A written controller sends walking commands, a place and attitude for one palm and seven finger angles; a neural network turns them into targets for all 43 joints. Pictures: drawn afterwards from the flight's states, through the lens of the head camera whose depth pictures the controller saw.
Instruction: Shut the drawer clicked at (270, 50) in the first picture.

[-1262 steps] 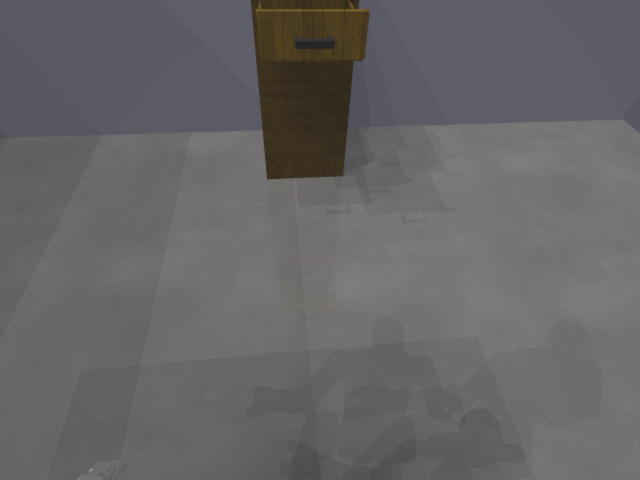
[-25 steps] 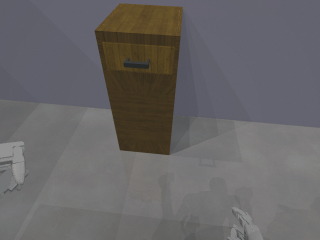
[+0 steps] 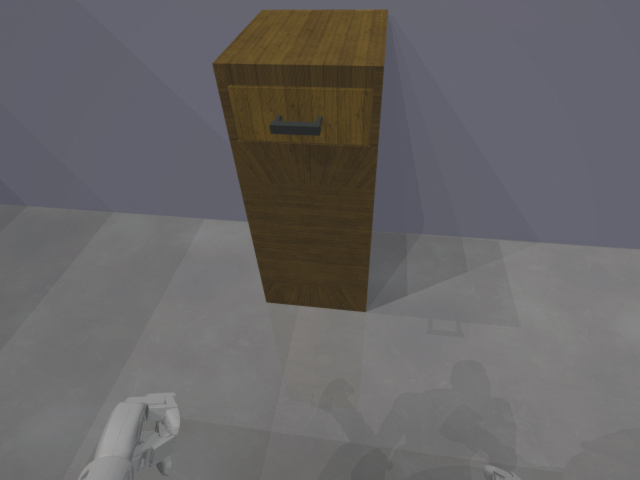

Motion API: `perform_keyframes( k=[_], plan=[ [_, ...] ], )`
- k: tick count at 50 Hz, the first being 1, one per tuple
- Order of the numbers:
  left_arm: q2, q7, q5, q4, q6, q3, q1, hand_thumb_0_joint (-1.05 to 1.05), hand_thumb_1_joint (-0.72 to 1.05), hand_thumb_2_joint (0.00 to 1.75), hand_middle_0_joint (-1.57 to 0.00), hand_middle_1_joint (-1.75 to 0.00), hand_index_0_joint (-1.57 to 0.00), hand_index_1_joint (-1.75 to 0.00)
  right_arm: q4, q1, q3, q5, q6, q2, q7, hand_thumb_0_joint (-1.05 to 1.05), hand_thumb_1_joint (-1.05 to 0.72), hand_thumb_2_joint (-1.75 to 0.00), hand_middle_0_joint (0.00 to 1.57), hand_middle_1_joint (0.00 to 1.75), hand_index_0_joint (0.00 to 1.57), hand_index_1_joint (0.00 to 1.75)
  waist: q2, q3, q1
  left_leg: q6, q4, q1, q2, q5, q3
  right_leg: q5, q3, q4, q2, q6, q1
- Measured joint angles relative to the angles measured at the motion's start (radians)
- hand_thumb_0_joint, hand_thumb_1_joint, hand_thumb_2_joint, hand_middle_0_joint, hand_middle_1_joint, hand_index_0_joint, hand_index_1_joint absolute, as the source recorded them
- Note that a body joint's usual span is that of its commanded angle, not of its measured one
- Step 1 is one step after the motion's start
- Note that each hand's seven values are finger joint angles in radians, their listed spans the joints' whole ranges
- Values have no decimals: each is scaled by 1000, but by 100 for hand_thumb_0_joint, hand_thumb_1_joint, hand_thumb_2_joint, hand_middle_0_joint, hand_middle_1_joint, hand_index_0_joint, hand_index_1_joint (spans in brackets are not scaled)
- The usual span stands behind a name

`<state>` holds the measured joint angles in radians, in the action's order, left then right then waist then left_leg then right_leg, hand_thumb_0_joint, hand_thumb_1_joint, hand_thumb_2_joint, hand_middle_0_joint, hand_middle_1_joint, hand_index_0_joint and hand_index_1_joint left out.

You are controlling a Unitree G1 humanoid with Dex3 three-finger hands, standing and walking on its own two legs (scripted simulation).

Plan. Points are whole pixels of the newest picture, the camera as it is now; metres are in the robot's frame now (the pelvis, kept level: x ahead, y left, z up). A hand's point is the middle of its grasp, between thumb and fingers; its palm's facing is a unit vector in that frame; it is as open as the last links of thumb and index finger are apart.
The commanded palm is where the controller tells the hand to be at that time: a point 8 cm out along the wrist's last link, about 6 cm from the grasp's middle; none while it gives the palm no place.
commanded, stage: let the arm hang, fingers relaxed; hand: left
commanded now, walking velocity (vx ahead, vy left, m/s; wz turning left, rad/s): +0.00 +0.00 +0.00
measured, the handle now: (297, 123) +0.87 +0.07 +0.04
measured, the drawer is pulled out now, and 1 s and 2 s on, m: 0.00 0.00 0.00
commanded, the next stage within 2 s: look to check the result in 0.92 s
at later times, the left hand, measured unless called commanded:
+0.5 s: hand out of the picture -0.02 +0.20 -0.15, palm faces +0.02 -0.98 -0.22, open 6.3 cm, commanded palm none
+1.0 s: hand out of the picture +0.00 +0.18 -0.15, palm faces +0.02 -0.98 -0.18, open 7.3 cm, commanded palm none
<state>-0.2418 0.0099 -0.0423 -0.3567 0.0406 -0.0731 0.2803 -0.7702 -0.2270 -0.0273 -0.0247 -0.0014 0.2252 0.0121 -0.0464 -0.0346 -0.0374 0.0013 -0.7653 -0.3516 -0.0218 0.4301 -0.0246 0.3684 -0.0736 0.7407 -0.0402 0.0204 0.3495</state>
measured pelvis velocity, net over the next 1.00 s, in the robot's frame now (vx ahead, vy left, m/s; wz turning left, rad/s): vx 0.00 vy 0.02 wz -0.03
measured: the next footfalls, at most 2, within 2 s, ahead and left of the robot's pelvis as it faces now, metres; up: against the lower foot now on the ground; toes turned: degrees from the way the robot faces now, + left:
none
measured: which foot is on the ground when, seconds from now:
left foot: down 0.00-1.00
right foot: down 0.00-1.00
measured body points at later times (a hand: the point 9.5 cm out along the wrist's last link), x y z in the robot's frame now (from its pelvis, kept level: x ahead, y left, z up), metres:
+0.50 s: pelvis +0.00 +0.02 +0.03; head +0.01 +0.01 +0.48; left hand -0.02 +0.25 -0.13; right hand +0.00 -0.20 -0.13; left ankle +0.02 +0.13 -0.71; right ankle +0.02 -0.11 -0.71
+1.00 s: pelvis +0.00 +0.02 +0.03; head +0.01 +0.01 +0.48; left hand +0.00 +0.23 -0.13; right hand -0.05 -0.18 -0.14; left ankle +0.02 +0.13 -0.71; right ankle +0.02 -0.11 -0.71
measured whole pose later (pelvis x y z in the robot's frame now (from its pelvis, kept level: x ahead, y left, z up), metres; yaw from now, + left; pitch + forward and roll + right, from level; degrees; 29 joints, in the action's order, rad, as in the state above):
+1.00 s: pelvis +0.00 +0.02 +0.03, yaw -2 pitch -2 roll +0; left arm -0.13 0.03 -0.01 -1.14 0.00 -0.02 0.28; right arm -1.13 -0.34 -0.02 -0.01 0.00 0.10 -0.03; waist -0.01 0.05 -0.01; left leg 0.01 -0.43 -0.19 -0.02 0.21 -0.06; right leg 0.20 -0.04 0.43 -0.02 0.00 0.20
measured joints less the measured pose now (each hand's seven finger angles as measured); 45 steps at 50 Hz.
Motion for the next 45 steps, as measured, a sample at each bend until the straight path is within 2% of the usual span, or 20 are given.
perform_keyframes(
  k=[2, 3, 4, 5, 7, 10, 14, 19, 27, 34, 45],
  plan=[
    [43, -3, 2, -153, 17, 34, -2, 0, 91, 90, -123, -144, -123, -144, -28, -10, 9, -4, 16, -17, 4, 1, -91, -90, 20, 30, 20, 30, 29, 33, 1, 9, 28, 20, 0, -18, 3, -1, -7, -3, 5, 1, -16],
    [58, -5, 6, -216, 22, 47, 5, 1, 91, 90, -120, -141, -120, -140, -43, -17, 13, -5, 18, -29, 4, 1, -91, -90, 20, 30, 20, 30, 51, 51, 4, 7, 55, 32, -1, -97, 5, -2, -7, -5, 7, 0, -24],
    [69, 0, 11, -273, 23, 51, 14, 1, 91, 90, -117, -138, -117, -137, -60, -25, 19, -5, 18, -41, 4, 1, -91, -90, 20, 30, 20, 30, 76, 65, 8, 1, 63, 38, -1, -119, 2, -5, -4, -11, 7, -2, -30],
    [69, 29, 17, -307, 9, 22, 14, 1, 90, 90, -114, -137, -113, -133, -75, -41, 25, -7, 15, -53, 1, 1, -91, -90, 20, 30, 20, 30, 95, 73, 15, -6, 70, 38, -4, -116, 6, -16, -8, -29, 10, -5, -35],
    [34, 32, 24, -374, 3, 4, 4, 1, 90, 90, -107, -133, -106, -126, -109, -70, 35, -9, 17, -67, -5, 0, -91, -90, 20, 30, 20, 30, 112, 85, 33, -13, 105, 46, -9, -114, 15, -43, -17, -84, 19, -4, -53],
    [3, 15, 27, -470, 0, 10, 12, 1, 90, 90, -95, -122, -95, -114, -153, -90, 32, -7, 26, -67, -16, 1, -91, -90, 20, 30, 20, 30, 96, 97, 48, -14, 167, 62, -17, -145, 18, -95, -20, -173, 31, 0, -80],
    [1, 7, 30, -584, -11, 29, 48, 1, 91, 90, -80, -102, -80, -97, -196, -93, 19, 4, 27, -54, -26, 1, -91, -90, 20, 30, 20, 30, 59, 104, 48, -9, 228, 87, -17, -176, 4, -136, -8, -246, 34, -4, -106],
    [22, 7, 33, -688, -13, 47, 67, 1, 91, 90, -61, -78, -60, -76, -242, -90, 16, 10, 20, -54, -31, 0, -91, -90, 20, 30, 19, 29, 36, 97, 45, 0, 278, 124, -7, -196, -13, -154, 8, -285, 26, -13, -133],
    [77, 13, 35, -754, -27, 64, 29, 0, 91, 90, -33, -46, -33, -45, -303, -73, 23, 9, 14, -83, -38, 0, -92, -90, 20, 30, 19, 29, 31, 84, 47, 8, 318, 155, 4, -215, -27, -170, 21, -309, 17, -22, -153],
    [113, 17, 31, -770, -34, 65, -7, 0, 91, 90, -23, -34, -23, -34, -331, -81, 20, 10, 7, -103, -39, 0, -92, -90, 20, 30, 20, 29, 39, 77, 38, 11, 330, 162, 8, -222, -36, -174, 30, -311, 13, -25, -152],
    [110, 21, 33, -782, -39, 51, -5, 0, 91, 90, -20, -31, -20, -31, -356, -113, 14, 9, 4, -123, -44, 0, -91, -90, 20, 30, 19, 29, 41, 82, 30, 10, 329, 160, 6, -220, -38, -172, 33, -309, 16, -24, -149]
  ],
)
